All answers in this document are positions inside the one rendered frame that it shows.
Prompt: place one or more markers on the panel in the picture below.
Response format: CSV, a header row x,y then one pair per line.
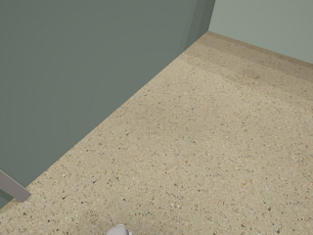
x,y
12,187

